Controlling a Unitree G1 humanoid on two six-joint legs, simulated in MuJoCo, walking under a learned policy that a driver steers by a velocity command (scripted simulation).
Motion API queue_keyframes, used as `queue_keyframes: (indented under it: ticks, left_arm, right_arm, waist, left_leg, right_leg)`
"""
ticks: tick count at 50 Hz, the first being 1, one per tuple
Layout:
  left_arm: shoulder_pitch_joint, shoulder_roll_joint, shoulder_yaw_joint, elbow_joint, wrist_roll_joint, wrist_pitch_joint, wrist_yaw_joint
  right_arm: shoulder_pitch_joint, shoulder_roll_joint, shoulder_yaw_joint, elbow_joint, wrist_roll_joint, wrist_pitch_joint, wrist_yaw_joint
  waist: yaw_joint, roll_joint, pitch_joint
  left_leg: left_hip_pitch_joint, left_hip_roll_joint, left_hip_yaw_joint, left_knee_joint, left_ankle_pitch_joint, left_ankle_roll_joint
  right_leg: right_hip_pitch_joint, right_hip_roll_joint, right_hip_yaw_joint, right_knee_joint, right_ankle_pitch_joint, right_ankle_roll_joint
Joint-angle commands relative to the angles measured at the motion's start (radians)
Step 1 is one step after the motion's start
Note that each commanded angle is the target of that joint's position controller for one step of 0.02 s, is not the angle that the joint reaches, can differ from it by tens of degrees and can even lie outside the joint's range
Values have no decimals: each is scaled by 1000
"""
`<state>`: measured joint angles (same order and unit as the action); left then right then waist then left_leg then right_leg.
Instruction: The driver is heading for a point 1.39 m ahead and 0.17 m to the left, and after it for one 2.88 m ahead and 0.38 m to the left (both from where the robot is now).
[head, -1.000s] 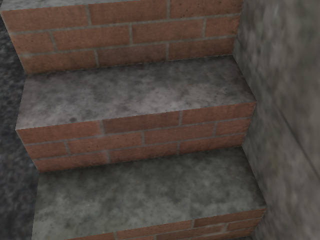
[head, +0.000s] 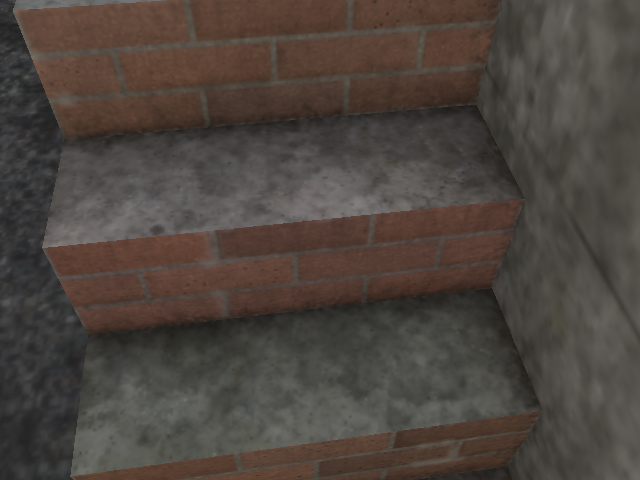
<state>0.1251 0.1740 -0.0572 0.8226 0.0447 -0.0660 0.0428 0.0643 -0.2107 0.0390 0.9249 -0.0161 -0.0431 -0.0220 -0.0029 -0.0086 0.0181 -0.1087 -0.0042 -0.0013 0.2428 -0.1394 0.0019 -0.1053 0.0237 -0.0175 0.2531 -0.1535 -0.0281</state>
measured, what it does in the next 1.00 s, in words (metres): stands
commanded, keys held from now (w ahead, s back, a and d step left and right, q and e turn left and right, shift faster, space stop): w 1.00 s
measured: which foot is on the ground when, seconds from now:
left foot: down 0.00-1.00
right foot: down 0.00-1.00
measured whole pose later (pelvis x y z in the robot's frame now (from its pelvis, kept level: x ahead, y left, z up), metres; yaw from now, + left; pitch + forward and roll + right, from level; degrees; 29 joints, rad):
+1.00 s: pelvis +0.00 +0.00 +0.00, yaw +0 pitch +0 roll +0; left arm 0.12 0.17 -0.05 0.80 0.05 -0.07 0.04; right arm 0.08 -0.20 0.03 0.93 -0.01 -0.05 -0.02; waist -0.01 -0.01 0.01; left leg -0.12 0.00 0.00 0.25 -0.15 0.00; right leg -0.11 0.03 -0.01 0.27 -0.16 -0.03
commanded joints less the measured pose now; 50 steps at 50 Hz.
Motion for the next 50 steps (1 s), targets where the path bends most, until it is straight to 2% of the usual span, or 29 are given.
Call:
queue_keyframes:
  ticks: [1,9,27,28,30,31,34,35,36,37,50]
  left_arm:
    - [-47,76,18,-71,4,-17,-2]
    - [-36,78,23,-73,1,-17,-1]
    - [-44,69,25,-86,1,-17,-1]
    - [-43,69,23,-87,-6,-16,2]
    - [-40,68,21,-87,-5,-15,4]
    - [-42,68,23,-88,2,-17,1]
    - [-46,67,24,-90,1,-17,-1]
    - [-44,68,22,-90,-6,-16,1]
    - [-41,68,22,-90,-6,-16,3]
    - [-42,69,24,-90,2,-17,1]
    - [-45,66,27,-95,0,-17,-1]
  right_arm:
    - [-31,-100,-22,-49,0,-14,0]
    - [-33,-92,-25,-49,5,-17,0]
    - [-26,-91,-28,-51,3,-16,-1]
    - [-50,-93,-25,-62,1,-15,-3]
    - [-49,-91,-24,-65,3,-14,-3]
    - [-24,-89,-26,-54,5,-15,-2]
    - [-28,-92,-28,-53,2,-14,-2]
    - [-53,-94,-25,-65,-1,-13,-3]
    - [-55,-90,-24,-68,1,-13,-3]
    - [-30,-88,-26,-58,5,-14,-2]
    - [-35,-87,-30,-58,3,-16,-1]
  waist:
    - [-7,-12,-78]
    - [-3,-2,-88]
    - [-5,-6,-89]
    - [3,5,-85]
    - [0,1,-99]
    - [-8,-12,-104]
    - [-7,-8,-85]
    - [1,5,-81]
    - [1,2,-93]
    - [-8,-11,-102]
    - [-4,-5,-92]
  left_leg:
    - [6,145,-102,-29,120,42]
    - [-4,146,-101,-24,133,43]
    - [-1,146,-101,-14,160,41]
    - [-14,150,-106,-7,185,43]
    - [-8,151,-107,-4,184,43]
    - [7,147,-101,-11,155,41]
    - [2,146,-101,-12,152,40]
    - [-13,150,-106,-5,179,42]
    - [-9,151,-107,-4,181,43]
    - [7,147,-101,-10,154,40]
    - [-3,145,-100,-10,155,39]
  right_leg:
    - [31,-158,129,-30,121,6]
    - [44,-157,131,-21,132,4]
    - [41,-155,129,-12,164,6]
    - [49,-155,127,-7,178,2]
    - [54,-156,128,-4,187,2]
    - [45,-155,130,-9,172,6]
    - [33,-154,131,-13,159,7]
    - [41,-155,129,-8,173,3]
    - [47,-155,129,-6,180,2]
    - [42,-155,132,-10,168,6]
    - [38,-153,131,-10,159,6]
